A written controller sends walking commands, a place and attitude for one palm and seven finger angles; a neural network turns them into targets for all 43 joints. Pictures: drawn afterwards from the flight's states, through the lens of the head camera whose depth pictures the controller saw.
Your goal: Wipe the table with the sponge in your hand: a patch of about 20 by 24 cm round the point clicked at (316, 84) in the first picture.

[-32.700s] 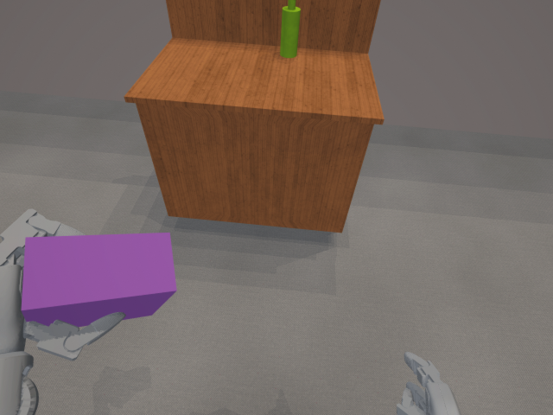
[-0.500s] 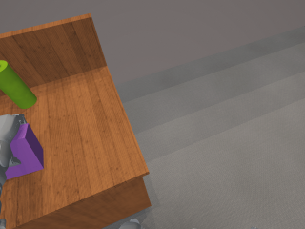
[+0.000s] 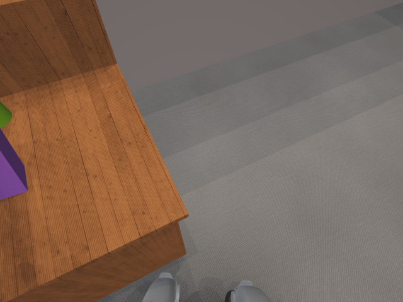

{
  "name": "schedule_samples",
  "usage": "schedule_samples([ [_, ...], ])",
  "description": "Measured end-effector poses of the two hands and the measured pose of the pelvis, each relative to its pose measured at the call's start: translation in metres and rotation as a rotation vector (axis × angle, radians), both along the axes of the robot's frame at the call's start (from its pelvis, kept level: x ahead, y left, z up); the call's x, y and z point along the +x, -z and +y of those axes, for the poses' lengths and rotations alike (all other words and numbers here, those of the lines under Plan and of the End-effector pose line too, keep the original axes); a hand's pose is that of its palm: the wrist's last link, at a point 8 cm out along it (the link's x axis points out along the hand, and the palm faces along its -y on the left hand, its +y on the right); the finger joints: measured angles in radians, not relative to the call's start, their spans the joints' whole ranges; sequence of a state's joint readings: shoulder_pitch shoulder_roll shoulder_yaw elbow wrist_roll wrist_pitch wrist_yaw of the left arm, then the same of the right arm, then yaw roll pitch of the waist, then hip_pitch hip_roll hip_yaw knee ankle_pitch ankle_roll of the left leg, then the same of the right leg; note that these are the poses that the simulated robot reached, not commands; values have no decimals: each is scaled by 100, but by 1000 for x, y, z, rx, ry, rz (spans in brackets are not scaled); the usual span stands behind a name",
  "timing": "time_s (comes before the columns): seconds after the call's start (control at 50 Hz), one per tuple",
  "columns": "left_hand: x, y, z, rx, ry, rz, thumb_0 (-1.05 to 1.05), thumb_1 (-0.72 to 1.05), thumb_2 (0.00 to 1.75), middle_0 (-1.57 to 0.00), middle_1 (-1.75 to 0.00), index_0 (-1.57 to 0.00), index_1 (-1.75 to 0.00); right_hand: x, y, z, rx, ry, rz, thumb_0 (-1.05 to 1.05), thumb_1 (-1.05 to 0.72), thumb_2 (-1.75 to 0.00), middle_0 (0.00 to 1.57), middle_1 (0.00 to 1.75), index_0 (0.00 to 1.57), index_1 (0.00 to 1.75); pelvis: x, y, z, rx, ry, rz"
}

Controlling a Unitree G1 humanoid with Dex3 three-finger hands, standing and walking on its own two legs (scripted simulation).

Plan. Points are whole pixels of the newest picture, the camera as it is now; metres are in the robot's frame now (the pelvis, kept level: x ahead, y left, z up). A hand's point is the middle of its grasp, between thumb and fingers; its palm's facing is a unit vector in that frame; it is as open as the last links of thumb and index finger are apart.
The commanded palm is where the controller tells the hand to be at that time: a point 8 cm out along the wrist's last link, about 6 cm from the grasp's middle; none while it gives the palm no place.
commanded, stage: wipe forward along the first lane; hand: left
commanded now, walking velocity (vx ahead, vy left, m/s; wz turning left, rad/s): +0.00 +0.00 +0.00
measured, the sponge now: out of the picture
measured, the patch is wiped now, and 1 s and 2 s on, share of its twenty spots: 0.35 0.45 0.45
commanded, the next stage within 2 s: slide across to the middle lane in 0.12 s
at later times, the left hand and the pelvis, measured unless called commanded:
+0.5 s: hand out of the picture +0.40 +0.45 +0.06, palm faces -0.15 +0.04 -0.99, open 10.6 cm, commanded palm +0.40 +0.41 +0.11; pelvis +0.03 +0.03 +0.01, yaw +0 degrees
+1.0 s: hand (15, 125) +0.43 +0.39 +0.06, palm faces -0.10 +0.01 -0.99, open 10.7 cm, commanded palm +0.42 +0.36 +0.10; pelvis +0.06 +0.04 +0.03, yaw +2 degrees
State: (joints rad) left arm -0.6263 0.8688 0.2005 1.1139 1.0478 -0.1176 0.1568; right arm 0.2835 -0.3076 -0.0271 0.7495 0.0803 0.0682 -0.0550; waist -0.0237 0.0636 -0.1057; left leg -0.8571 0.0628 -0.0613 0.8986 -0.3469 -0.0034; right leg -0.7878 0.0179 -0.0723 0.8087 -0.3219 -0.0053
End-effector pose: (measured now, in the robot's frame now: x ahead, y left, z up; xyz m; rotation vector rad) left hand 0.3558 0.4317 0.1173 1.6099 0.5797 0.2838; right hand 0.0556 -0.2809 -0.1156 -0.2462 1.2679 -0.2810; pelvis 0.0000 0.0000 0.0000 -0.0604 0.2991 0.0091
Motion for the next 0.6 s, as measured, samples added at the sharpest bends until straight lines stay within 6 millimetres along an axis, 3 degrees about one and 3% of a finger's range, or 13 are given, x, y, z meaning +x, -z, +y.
schedule_samples([
  [0.14, 14, 1, 9, -7, 3, 5, 2, -61, 109, -73, -125, -75, -126, -3, 0, 10, 6, 19, 38, 0, -91, -90, 20, 30, 20, 30, 7, 0, 8, -7, 6, 18],
  [0.34, 32, 0, 15, 12, 32, 14, 1, -61, 109, -72, -125, -74, -126, 10, -2, 27, 20, 29, 47, 0, -91, -90, 20, 30, 20, 30, 18, -3, 21, -12, 8, 29],
  [0.46, 32, -1, 11, 14, 54, -22, 0, -60, 109, -71, -127, -73, -128, 27, -6, 39, 34, 27, 37, 0, -91, -90, 20, 30, 20, 30, 29, -11, 29, -10, 1, 4],
  [0.6, 36, -1, 3, -6, 41, -58, 0, -59, 109, -68, -130, -71, -130, 60, -14, 54, 52, -11, -12, 0, -91, -90, 20, 30, 20, 30, 41, -19, 37, -5, -16, -30],
])
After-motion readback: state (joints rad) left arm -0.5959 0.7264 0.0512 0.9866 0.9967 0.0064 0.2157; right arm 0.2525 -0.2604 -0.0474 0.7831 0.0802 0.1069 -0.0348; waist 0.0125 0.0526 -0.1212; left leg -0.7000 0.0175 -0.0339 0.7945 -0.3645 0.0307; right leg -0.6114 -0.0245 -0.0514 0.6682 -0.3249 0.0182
